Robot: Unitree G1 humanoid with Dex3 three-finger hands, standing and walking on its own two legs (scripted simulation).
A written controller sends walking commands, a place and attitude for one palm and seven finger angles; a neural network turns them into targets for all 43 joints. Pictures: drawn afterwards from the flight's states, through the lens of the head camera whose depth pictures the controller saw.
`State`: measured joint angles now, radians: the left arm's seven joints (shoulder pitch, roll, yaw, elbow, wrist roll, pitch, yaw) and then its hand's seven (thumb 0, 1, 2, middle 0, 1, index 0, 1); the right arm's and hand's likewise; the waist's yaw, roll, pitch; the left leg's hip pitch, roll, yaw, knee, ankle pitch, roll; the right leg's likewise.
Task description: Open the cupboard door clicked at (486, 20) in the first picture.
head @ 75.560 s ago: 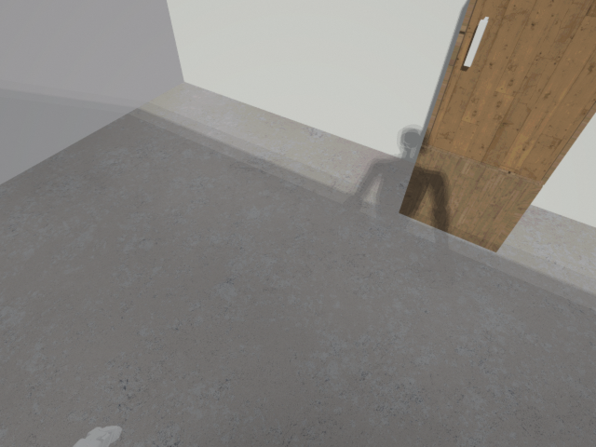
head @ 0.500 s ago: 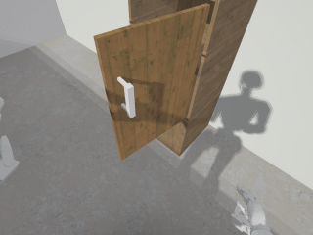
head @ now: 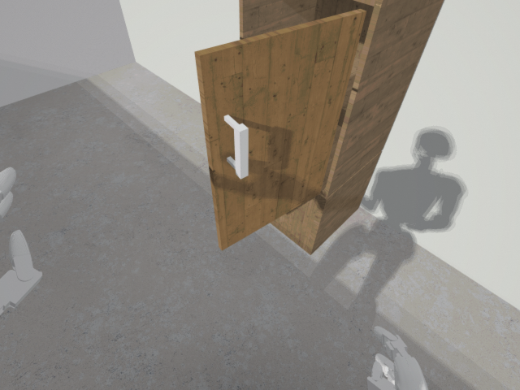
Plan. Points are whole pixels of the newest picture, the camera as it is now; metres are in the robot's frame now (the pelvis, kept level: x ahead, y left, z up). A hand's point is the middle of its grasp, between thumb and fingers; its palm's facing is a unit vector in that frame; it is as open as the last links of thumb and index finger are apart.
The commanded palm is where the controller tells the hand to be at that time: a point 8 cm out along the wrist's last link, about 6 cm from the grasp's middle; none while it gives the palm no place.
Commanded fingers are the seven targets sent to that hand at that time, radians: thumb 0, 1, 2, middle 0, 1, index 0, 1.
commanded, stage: stop stepping back and stand still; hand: left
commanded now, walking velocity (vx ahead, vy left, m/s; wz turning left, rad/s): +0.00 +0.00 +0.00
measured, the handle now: (235, 147) +0.56 +0.09 +0.06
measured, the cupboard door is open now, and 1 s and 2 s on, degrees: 81 81 81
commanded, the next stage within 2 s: let the arm hang, fingers relaxed in 0.40 s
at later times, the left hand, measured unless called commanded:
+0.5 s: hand (23, 287) +0.19 +0.27 +0.16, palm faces +0.42 -0.76 -0.50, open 7.4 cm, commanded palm none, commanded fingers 0.00 0.90 0.90 -0.20 -0.30 -0.20 -0.30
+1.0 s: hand out of the picture -0.02 +0.18 -0.18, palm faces +0.08 -0.97 -0.22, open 7.2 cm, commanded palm none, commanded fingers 0.00 0.90 0.90 -0.20 -0.30 -0.20 -0.30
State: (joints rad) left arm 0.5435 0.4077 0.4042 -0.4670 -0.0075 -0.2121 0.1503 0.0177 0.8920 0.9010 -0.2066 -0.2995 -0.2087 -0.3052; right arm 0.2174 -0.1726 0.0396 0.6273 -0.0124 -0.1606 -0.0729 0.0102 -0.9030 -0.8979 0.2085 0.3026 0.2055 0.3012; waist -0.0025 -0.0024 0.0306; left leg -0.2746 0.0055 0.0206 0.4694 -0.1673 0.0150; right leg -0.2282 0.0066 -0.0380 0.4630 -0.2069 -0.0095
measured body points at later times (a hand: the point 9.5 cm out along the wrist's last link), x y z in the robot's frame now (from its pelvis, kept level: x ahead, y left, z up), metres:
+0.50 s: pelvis +0.00 +0.00 +0.00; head +0.01 +0.01 +0.45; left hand +0.16 +0.31 +0.19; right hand +0.16 -0.22 -0.08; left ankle +0.05 +0.11 -0.74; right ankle +0.03 -0.11 -0.74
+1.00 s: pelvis +0.00 -0.02 +0.00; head +0.03 +0.00 +0.45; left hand -0.02 +0.23 -0.16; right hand +0.02 -0.27 -0.15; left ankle +0.05 +0.11 -0.74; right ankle +0.03 -0.11 -0.74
